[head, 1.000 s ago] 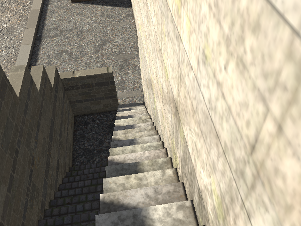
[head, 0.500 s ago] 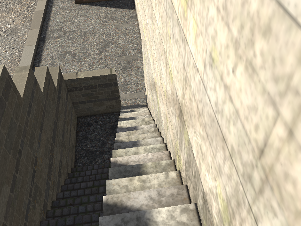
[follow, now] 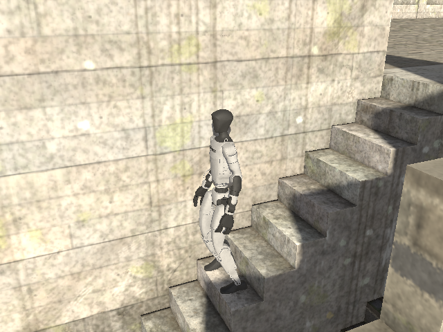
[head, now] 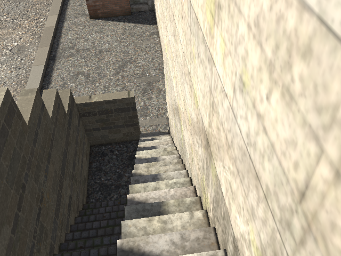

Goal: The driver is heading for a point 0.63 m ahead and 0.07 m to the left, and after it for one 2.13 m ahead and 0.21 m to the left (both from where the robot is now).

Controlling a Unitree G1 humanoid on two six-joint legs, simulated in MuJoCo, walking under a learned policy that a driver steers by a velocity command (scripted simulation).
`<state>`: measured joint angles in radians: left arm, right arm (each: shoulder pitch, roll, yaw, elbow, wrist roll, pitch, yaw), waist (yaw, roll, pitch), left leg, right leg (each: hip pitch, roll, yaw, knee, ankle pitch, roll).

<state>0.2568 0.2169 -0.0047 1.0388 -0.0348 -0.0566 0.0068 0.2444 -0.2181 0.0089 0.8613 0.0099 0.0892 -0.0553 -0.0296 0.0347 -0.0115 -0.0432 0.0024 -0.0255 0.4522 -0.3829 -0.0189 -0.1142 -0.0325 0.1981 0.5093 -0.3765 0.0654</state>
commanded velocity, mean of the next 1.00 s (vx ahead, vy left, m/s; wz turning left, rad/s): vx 0.48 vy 0.00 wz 0.00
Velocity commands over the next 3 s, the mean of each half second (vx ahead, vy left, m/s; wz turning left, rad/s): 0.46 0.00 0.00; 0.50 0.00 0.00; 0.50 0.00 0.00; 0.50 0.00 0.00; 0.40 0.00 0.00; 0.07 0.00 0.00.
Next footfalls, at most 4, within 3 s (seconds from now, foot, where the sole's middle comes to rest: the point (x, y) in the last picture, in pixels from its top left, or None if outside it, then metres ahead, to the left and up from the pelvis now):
none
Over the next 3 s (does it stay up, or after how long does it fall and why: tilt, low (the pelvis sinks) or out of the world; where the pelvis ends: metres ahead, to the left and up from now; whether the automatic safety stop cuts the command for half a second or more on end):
stays up -0.06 0.01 0.02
